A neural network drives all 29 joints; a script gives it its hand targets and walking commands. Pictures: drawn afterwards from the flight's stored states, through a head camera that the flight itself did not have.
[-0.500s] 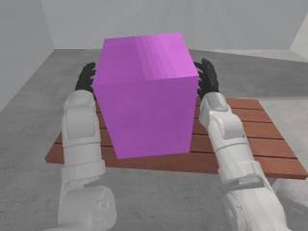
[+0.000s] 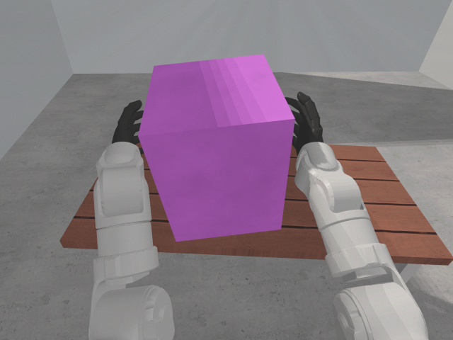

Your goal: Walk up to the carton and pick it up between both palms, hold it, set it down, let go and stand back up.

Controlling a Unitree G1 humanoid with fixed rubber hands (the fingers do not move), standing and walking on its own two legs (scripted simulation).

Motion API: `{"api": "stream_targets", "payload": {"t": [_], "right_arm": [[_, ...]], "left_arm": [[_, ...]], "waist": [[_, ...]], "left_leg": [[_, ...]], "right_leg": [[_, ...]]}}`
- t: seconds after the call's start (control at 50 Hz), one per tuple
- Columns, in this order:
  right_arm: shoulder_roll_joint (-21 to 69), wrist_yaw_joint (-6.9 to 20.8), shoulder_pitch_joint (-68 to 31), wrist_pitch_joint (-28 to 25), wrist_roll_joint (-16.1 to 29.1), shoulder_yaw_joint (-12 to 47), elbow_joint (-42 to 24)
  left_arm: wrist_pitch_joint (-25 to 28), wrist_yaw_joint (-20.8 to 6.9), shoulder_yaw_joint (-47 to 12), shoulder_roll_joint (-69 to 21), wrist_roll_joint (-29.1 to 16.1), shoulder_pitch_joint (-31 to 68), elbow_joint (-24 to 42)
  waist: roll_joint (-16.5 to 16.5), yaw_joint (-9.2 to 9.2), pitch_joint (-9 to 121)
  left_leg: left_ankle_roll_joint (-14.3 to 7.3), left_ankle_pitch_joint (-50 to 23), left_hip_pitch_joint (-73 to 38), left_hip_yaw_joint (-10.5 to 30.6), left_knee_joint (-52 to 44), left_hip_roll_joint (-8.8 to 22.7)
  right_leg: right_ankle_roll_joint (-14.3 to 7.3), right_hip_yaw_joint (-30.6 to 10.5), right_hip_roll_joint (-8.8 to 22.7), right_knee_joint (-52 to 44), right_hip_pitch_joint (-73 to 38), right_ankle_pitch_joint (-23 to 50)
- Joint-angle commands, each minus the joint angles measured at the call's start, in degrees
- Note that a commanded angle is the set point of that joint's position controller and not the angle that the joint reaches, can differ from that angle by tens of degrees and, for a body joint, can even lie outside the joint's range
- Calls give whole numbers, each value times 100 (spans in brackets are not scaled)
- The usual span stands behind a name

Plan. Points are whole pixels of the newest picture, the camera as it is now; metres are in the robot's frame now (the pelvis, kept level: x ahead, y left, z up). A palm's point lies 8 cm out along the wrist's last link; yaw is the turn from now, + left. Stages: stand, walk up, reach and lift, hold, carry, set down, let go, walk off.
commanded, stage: hold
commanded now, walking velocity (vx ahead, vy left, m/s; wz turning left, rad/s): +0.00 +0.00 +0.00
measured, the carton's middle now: (219, 149) +0.41 +0.00 +0.18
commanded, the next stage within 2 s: none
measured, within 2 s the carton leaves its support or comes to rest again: neither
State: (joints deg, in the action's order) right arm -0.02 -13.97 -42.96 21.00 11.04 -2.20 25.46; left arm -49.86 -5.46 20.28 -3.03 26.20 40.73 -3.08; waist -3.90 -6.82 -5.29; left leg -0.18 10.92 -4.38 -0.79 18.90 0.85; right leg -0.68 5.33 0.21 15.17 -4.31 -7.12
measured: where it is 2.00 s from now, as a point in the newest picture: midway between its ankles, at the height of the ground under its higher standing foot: outside the picture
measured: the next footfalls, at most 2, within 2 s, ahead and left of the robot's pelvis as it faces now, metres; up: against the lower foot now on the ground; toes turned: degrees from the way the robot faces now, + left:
none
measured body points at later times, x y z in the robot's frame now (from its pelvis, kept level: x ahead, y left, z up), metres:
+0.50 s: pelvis -0.01 +0.00 +0.00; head -0.06 +0.03 +0.45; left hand +0.37 +0.16 +0.23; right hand +0.37 -0.14 +0.24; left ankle +0.01 +0.11 -0.75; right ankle +0.03 -0.11 -0.75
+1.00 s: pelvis +0.00 +0.00 +0.00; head -0.05 +0.02 +0.45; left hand +0.38 +0.16 +0.22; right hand +0.37 -0.14 +0.24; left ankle +0.01 +0.11 -0.75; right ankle +0.03 -0.11 -0.75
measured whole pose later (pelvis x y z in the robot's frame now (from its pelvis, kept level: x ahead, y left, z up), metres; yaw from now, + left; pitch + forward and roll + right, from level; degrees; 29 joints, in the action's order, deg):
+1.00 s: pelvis +0.00 +0.00 +0.00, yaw +1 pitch -12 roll -1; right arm 0.8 -14.5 -44.6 20.6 9.4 -3.0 27.0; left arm -48.4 -5.9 21.4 -1.7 25.5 42.5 -6.7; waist -4.0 -7.0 -4.8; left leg 0.0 9.9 -3.3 -0.2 18.3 0.8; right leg -0.9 5.9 0.2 14.5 -3.7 -6.5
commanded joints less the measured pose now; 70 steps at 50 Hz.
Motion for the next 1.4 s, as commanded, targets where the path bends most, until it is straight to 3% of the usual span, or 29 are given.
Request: {"api": "stream_targets", "payload": {"t": [0.0, 0.1, 0.18, 0.26, 0.34, 0.38, 0.4, 0.44, 0.52, 0.58, 0.64, 0.66, 0.68, 0.7, 0.74, 0.76, 0.86, 0.9, 0.92, 0.94, 0.98, 1.0, 1.06, 1.12, 1.18, 1.24, 1.3, 1.38], "right_arm": [[2896, 650, -4078, -320, 538, 2079, -1620], [2919, 536, -4041, -353, 491, 2188, -2012], [2747, 557, -3818, -282, 326, 1953, -1584], [2688, 687, -4025, -251, 192, 1653, -1200], [2749, 738, -4132, -302, 137, 1525, -1012], [2799, 734, -4115, -317, 134, 1536, -986], [2819, 738, -4288, -330, 118, 1491, -1021], [2800, 740, -4160, -341, 141, 1528, -898], [2840, 682, -4170, -433, 343, 1809, -1385], [2829, 700, -4239, -404, 202, 1681, -1162], [2721, 783, -4172, -370, 67, 1447, -811], [2751, 809, -4181, -365, 68, 1438, -760], [2815, 833, -4282, -408, 40, 1408, -893], [2880, 838, -4354, -459, 67, 1453, -992], [2961, 835, -4499, -497, 100, 1536, -1058], [2948, 810, -4331, -482, 97, 1512, -964], [2908, 659, -4076, -378, 261, 1705, -1007], [2781, 629, -4072, -329, 271, 1736, -989], [2899, 592, -3939, -344, 345, 1846, -1258], [2892, 564, -3811, -317, 357, 1894, -1143], [2972, 535, -3873, -355, 502, 1992, -1538], [2844, 531, -3911, -337, 526, 1995, -1473], [2939, 530, -3891, -341, 542, 2130, -1805], [2852, 523, -3765, -233, 514, 2058, -1433], [2741, 566, -3854, -269, 436, 1949, -1525], [2772, 684, -4110, -312, 320, 1802, -1406], [2826, 723, -4109, -389, 312, 1866, -1479], [2737, 732, -3985, -427, 285, 1843, -1332]], "left_arm": [[436, -802, -2498, -2483, -1207, 3518, 752], [458, -843, -2580, -2495, -1278, 3290, 683], [407, -851, -2556, -2438, -1255, 3395, 674], [334, -868, -2257, -2375, -1067, 3517, 193], [391, -865, -2219, -2428, -1074, 3741, 118], [413, -891, -2150, -2426, -1083, 3691, 3], [435, -894, -2182, -2422, -1161, 3860, 32], [455, -871, -2152, -2435, -1091, 3794, -4], [531, -824, -2381, -2501, -1235, 3694, 409], [522, -794, -2251, -2415, -1174, 3715, 124], [490, -792, -2186, -2359, -1055, 3883, 7], [500, -781, -2111, -2363, -1064, 3873, -92], [550, -792, -2191, -2389, -1148, 3930, -62], [594, -771, -2254, -2504, -1191, 4029, 37], [630, -736, -2188, -2452, -1210, 3960, -224], [656, -740, -2227, -2466, -1187, 3994, -30], [583, -818, -2151, -2339, -1168, 3704, 83], [486, -871, -1966, -2284, -1036, 3504, -171], [492, -885, -2022, -2315, -1048, 3330, 113], [468, -903, -2140, -2325, -1055, 3357, 177], [515, -865, -2412, -2488, -1205, 3497, 637], [525, -845, -2544, -2503, -1289, 3608, 631], [538, -827, -2575, -2476, -1331, 3439, 693], [500, -853, -2549, -2475, -1234, 3483, 678], [432, -850, -2548, -2410, -1160, 3483, 619], [460, -792, -2527, -2528, -1135, 3679, 450], [513, -754, -2423, -2549, -1216, 3590, 373], [558, -731, -2568, -2576, -1319, 3620, 557]], "waist": [[518, 42, 2508], [334, -67, 2746], [467, -140, 2321], [548, -15, 1864], [595, -35, 1896], [474, -12, 1946], [454, -84, 2068], [551, -18, 2072], [543, -41, 2734], [405, -9, 2276], [589, -62, 1913], [586, 29, 1721], [563, -36, 1951], [641, -43, 2130], [450, 54, 2428], [547, 10, 2378], [424, -93, 2412], [212, 12, 2211], [144, 16, 2446], [335, -52, 2458], [471, -139, 2759], [592, -152, 2578], [495, -129, 2579], [593, -173, 2119], [624, -162, 2116], [726, -38, 1999], [478, 41, 2291], [475, -77, 2634]], "left_leg": [[123, -1555, 318, -311, -251, -340], [125, -1648, 45, -302, -145, -392], [163, -1262, 236, -266, -301, -329], [80, -576, 608, -307, -533, -261], [52, -309, 772, -337, -588, -229], [7, -391, 757, -375, -560, -292], [52, -447, 690, -337, -555, -260], [96, -727, 659, -326, -479, -255], [154, -1509, 258, -318, -200, -315], [96, -980, 436, -321, -368, -294], [61, -201, 872, -348, -628, -237], [49, -158, 968, -358, -682, -237], [40, -50, 996, -325, -681, -220], [62, -162, 927, -365, -645, -261], [1, -362, 851, -337, -536, -268], [33, -573, 763, -330, -492, -293], [96, -1223, 368, -282, -257, -341], [37, -1055, 468, -280, -337, -346], [38, -1255, 404, -324, -283, -382], [70, -1228, 297, -339, -288, -397], [154, -1652, 130, -269, -150, -360], [221, -1650, 214, -253, -151, -356], [200, -1892, 99, -246, -83, -369], [205, -1562, 286, -206, -226, -357], [203, -1354, 318, -225, -251, -285], [128, -828, 576, -266, -479, -239], [101, -1011, 475, -255, -401, -235], [189, -1560, 15, -239, -207, -241]], "right_leg": [[324, 106, -354, 115, -1265, 1242], [346, 117, -358, 121, -1292, 1713], [310, 161, -346, 54, -1121, 1096], [270, 171, -321, -51, -881, 294], [258, 218, -316, 1, -892, 135], [280, 169, -267, -14, -913, 325], [296, 188, -296, 7, -880, 346], [282, 153, -315, 1, -948, 444], [295, 151, -351, 109, -1184, 1167], [305, 172, -355, 17, -926, 628], [229, 171, -307, -24, -876, -39], [263, 182, -311, -21, -814, -71], [224, 200, -315, -14, -816, -66], [251, 147, -267, 4, -831, -20], [297, 153, -283, 47, -963, 194], [314, 162, -296, 37, -1039, 360], [368, 105, -288, 50, -1057, 1102], [368, 109, -291, 24, -1113, 994], [402, 94, -303, 38, -1259, 1336], [405, 28, -258, 43, -1273, 1374], [378, 116, -324, 152, -1284, 1629], [319, 87, -320, 85, -1194, 1441], [328, 107, -308, 133, -1173, 1675], [310, 122, -321, 87, -1088, 1377], [296, 181, -337, 85, -1067, 987], [228, 162, -338, 48, -834, 441], [231, 208, -370, 54, -901, 565], [227, 201, -416, 77, -821, 899]]}}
